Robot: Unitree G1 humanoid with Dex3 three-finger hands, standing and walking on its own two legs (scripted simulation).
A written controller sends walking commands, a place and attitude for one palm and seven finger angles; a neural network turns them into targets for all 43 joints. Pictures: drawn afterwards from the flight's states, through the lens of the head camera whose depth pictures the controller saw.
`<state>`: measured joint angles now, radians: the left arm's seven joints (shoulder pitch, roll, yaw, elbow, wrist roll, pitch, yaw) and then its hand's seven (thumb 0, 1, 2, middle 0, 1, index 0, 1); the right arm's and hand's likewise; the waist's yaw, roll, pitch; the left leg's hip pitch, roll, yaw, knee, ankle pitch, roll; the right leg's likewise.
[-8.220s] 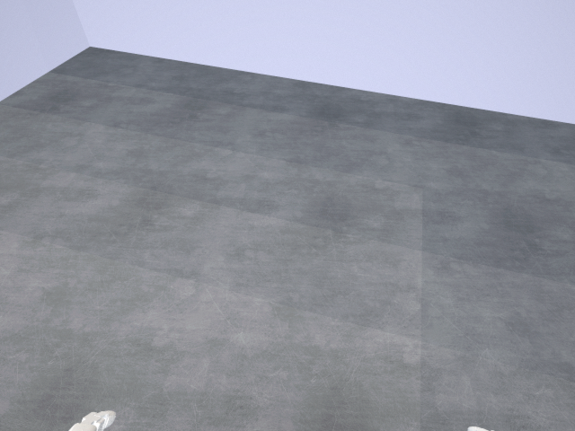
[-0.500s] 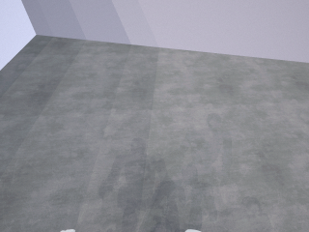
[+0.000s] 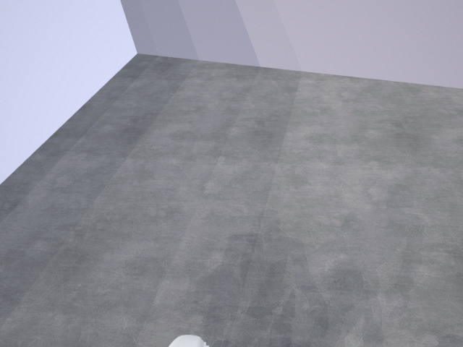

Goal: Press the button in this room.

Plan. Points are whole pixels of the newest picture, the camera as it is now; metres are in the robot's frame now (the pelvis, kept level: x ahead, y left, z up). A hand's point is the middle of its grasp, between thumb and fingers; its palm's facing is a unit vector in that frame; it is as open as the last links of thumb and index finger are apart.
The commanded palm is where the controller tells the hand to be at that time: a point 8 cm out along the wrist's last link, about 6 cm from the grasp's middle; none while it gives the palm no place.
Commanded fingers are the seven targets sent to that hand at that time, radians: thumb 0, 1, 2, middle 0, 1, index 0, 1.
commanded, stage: turn or walk to find it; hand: left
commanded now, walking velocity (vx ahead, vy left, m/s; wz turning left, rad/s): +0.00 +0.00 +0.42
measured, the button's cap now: out of the picture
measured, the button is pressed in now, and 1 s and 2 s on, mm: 0 0 0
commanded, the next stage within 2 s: stand and wait in 1.90 s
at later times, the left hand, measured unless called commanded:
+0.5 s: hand out of the picture +0.01 +0.28 -0.17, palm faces +0.25 -0.94 -0.23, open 7.4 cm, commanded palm none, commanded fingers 0.00 0.90 0.90 -0.20 -0.30 -0.20 -0.30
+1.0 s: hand out of the picture +0.00 +0.19 -0.15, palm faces +0.43 -0.86 -0.27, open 7.4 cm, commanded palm none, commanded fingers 0.00 0.90 0.90 -0.20 -0.30 -0.20 -0.30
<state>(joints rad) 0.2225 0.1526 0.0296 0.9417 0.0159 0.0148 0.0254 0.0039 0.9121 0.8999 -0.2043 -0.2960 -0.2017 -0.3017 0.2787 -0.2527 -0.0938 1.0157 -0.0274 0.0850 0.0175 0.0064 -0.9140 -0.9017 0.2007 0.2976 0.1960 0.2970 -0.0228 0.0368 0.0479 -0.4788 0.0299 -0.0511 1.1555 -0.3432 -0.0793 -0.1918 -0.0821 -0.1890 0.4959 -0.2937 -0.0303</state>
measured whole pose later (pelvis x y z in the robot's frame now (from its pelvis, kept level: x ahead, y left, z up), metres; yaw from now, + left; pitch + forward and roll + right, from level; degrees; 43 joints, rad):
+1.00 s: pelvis +0.00 -0.01 +0.00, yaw +25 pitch -1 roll +3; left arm 0.21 0.15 0.02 0.93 0.01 0.01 0.02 0.00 0.90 0.90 -0.20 -0.30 -0.20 -0.30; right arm 0.27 -0.26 -0.09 1.02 -0.03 0.08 0.02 0.01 -0.91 -0.90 0.20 0.30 0.20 0.30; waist -0.03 0.05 0.06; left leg -0.47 0.03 -0.05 1.18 -0.35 -0.07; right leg -0.19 -0.08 -0.20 0.50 -0.29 -0.05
